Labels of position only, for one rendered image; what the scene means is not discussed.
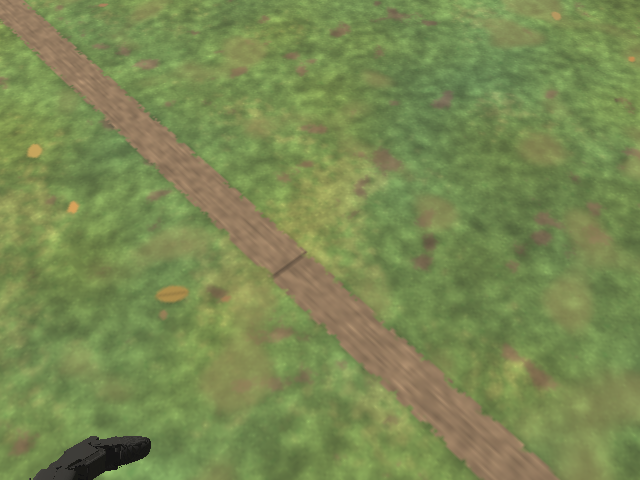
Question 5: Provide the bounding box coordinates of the left robot hand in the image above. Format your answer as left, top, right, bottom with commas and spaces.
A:
29, 436, 151, 480

